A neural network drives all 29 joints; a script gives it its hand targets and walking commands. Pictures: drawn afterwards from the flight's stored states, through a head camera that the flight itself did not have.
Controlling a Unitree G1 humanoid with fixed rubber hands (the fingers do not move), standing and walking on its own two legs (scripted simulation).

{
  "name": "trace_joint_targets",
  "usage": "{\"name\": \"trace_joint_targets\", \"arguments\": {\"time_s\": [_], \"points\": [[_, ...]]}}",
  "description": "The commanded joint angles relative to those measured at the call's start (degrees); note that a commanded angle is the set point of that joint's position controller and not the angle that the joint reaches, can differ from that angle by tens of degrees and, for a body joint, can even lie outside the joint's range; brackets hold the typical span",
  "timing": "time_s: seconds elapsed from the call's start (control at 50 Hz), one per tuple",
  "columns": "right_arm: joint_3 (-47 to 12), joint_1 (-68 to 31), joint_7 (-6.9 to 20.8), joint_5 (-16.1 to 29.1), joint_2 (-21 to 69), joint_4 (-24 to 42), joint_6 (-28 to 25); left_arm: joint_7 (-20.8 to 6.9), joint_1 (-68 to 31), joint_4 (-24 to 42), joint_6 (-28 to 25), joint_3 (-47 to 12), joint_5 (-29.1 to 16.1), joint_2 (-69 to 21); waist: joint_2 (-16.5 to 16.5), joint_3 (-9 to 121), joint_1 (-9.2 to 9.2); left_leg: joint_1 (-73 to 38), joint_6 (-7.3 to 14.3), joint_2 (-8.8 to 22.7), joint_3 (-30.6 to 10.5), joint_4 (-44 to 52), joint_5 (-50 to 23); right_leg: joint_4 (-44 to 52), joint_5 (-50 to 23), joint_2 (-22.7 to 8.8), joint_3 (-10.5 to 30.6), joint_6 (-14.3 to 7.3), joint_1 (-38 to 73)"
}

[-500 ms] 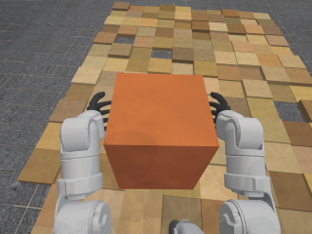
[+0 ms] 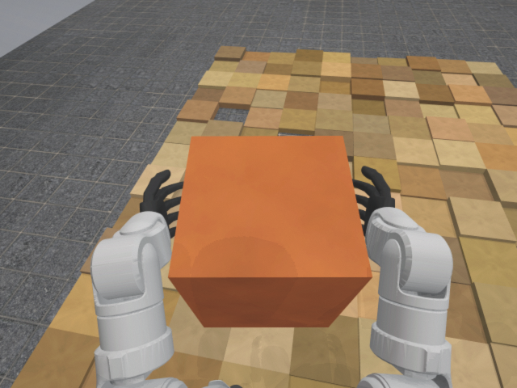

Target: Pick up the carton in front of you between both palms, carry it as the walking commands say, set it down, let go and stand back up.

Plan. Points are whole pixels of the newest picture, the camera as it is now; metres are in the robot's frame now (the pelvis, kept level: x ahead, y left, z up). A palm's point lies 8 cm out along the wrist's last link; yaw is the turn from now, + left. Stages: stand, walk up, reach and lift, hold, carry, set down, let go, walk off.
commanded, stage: carry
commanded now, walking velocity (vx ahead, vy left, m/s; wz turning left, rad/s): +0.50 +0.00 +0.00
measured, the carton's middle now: (266, 241) +0.33 +0.01 +0.07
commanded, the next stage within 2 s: none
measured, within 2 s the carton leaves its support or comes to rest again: neither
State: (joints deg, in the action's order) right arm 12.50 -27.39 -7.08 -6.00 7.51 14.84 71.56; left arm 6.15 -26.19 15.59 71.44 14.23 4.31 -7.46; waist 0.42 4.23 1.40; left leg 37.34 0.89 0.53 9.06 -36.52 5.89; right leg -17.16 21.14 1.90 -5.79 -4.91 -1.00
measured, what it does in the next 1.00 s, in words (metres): walks ahead: left foot, then right foot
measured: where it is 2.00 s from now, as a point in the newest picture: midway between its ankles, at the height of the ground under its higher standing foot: (277, 183)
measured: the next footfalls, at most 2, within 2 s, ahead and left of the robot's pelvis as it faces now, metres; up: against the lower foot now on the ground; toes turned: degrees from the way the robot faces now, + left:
left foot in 0.04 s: +0.22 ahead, +0.08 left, +0.02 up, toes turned +8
right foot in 0.50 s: +0.49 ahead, -0.16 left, +0.01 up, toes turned -10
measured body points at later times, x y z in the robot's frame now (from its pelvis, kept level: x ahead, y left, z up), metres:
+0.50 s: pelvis +0.33 -0.06 +0.00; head +0.29 -0.07 +0.45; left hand +0.65 +0.08 +0.15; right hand +0.65 -0.22 +0.15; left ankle +0.19 +0.07 -0.72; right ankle +0.45 -0.15 -0.73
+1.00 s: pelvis +0.64 -0.08 -0.02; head +0.66 -0.07 +0.43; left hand +1.01 +0.07 +0.10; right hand +1.02 -0.23 +0.11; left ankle +0.76 -0.01 -0.74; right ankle +0.45 -0.15 -0.71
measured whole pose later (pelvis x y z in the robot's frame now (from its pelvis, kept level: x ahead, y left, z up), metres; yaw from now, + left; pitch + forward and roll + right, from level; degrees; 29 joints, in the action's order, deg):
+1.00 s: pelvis +0.64 -0.08 -0.02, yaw -2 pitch +4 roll -2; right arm 13.2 -41.4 -7.3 -3.9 -0.2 -8.4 68.1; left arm 7.1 -39.0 -6.6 67.7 12.0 3.4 -0.7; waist -1.3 2.0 1.8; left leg 29.0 4.7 0.4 8.2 -25.7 -0.7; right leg -35.1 29.8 0.8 -9.1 -1.3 -4.4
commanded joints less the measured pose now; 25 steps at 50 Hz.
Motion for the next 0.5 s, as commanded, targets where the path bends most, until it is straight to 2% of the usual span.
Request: {"name": "trace_joint_targets", "arguments": {"time_s": [0.0, 0.02, 0.04, 0.06, 0.08, 0.1, 0.12, 0.14, 0.18, 0.22, 0.26, 0.34, 0.42, 0.44, 0.46, 0.48], "points": [[-41.83, -25.46, 12.58, 19.40, 49.46, 1.73, 1.55, -15.29, -27.36, 3.58, 2.54, -42.64, -21.28, -48.33, 9.46, 19.03, -1.63, -22.11, 1.24, -6.00, 7.28, 10.86, -6.93, -12.69, -69.83, -10.38, -1.72, 1.68, 5.99], [-42.20, -24.98, 13.00, 19.95, 49.34, 3.41, 1.82, -15.35, -27.10, 5.26, 2.68, -42.79, -20.97, -47.64, 8.14, 21.95, -3.31, -35.16, 2.12, -4.57, 5.24, 12.82, -5.90, -21.88, -63.16, -9.68, -2.93, 2.61, -1.01], [-42.23, -23.98, 13.47, 20.38, 48.79, 4.92, 2.12, -15.46, -27.39, 7.14, 2.93, -42.97, -20.65, -46.56, 0.70, 25.61, -4.51, -47.93, 4.87, 8.25, -12.36, 12.10, -3.19, -35.98, -39.68, -7.49, -0.98, 3.27, -13.49], [-42.20, -24.10, 13.64, 20.34, 47.57, 5.02, 1.90, -15.53, -27.80, 8.81, 3.59, -43.22, -21.22, -47.54, -13.89, 27.71, -3.71, -59.23, 16.99, 22.73, -38.72, 16.07, -4.47, -53.56, 1.17, 2.09, 1.93, 6.00, -33.72], [-42.53, -22.24, 13.68, 21.20, 48.90, 4.69, 2.29, -15.44, -27.08, 8.99, 3.81, -43.21, -20.91, -46.60, -10.53, 26.40, -3.15, -55.45, 18.75, 22.05, -40.14, 18.68, -1.38, -61.17, 5.89, 0.03, 8.01, 3.91, -37.44], [-43.48, -23.20, 13.82, 21.89, 49.35, 7.26, 2.27, -15.39, -26.88, 10.11, 3.78, -43.32, -21.22, -47.14, -7.59, 23.63, -3.31, -51.31, 17.03, 20.68, -34.41, 18.74, -2.93, -61.42, 4.59, -2.46, 9.02, 3.04, -39.36], [-44.48, -24.67, 13.93, 22.74, 49.72, 9.27, 2.38, -15.25, -27.14, 10.78, 3.68, -43.39, -21.20, -47.11, -1.39, 21.71, -3.15, -47.06, 14.88, 19.73, -29.91, 19.36, -2.86, -58.25, 1.97, -4.42, 8.92, 2.66, -39.28], [-45.30, -25.71, 14.07, 23.56, 49.76, 10.78, 2.57, -15.01, -25.99, 10.65, 3.66, -43.37, -20.79, -46.73, 0.83, 19.40, -2.74, -41.89, 13.18, 18.97, -26.23, 20.84, -1.54, -54.68, -0.31, -6.28, 8.91, 2.67, -38.29], [-45.75, -24.24, 14.41, 24.48, 49.19, 10.83, 3.09, -14.40, -22.72, 10.04, 3.88, -43.55, -19.73, -45.95, -0.80, 18.68, -2.15, -36.63, 11.07, 16.59, -19.75, 23.73, 3.65, -46.39, -3.57, -7.26, 7.44, 3.57, -34.56], [-45.53, -21.61, 14.78, 24.30, 47.65, 9.51, 3.58, -14.03, -20.02, 8.91, 4.08, -43.89, -18.75, -45.76, -4.14, 17.35, -2.06, -34.27, 10.93, 15.07, -14.34, 25.69, 3.34, -37.00, -3.59, -7.09, 4.70, 5.00, -32.80], [-45.39, -21.67, 15.12, 24.35, 45.95, 7.70, 3.90, -13.86, -20.79, 7.44, 4.28, -44.32, -18.52, -44.71, -5.79, 15.19, -2.43, -33.12, 10.45, 13.84, -10.48, 26.21, 2.47, -27.66, -7.63, -7.28, 2.24, 6.01, -31.58], [-44.33, -24.21, 15.25, 23.78, 43.42, 2.27, 4.05, -13.79, -25.67, 2.63, 4.46, -44.90, -19.86, -43.34, -7.74, 11.32, -3.49, -32.21, 7.64, 11.93, -6.11, 24.69, -0.42, -16.08, -16.21, -5.39, -2.42, 5.62, -28.79], [-42.02, -30.11, 14.78, 23.77, 42.59, -4.48, 3.82, -13.67, -32.51, -3.56, 4.38, -43.26, -21.97, -42.68, -9.41, 9.40, -3.83, -32.59, 5.28, 11.93, -4.63, 18.81, 0.42, -11.61, -16.83, -4.85, -4.17, 3.89, -24.50], [-41.47, -31.70, 14.62, 24.03, 43.01, -6.33, 3.71, -13.58, -33.19, -5.80, 4.22, -42.24, -22.10, -42.76, -8.33, 9.98, -3.07, -31.16, 4.29, 10.75, -3.05, 14.09, -0.44, -9.87, -15.28, -3.65, -5.94, 3.33, -19.68], [-41.02, -32.66, 14.44, 24.18, 43.74, -8.27, 3.57, -13.46, -33.79, -8.18, 4.01, -40.89, -22.06, -42.79, -5.90, 12.40, -1.88, -27.98, 2.85, 8.58, -0.52, 5.49, -4.31, -9.90, -11.98, -2.15, -7.25, 2.70, -11.09], [-40.38, -33.96, 14.30, 24.42, 43.88, -9.97, 3.48, -13.33, -33.63, -11.07, 3.80, -39.25, -21.63, -42.32, 1.17, 16.57, 0.29, -20.94, 0.39, 6.31, 1.84, -9.02, 0.39, -7.89, -6.32, -8.99, 2.45, 1.81, -1.13]]}}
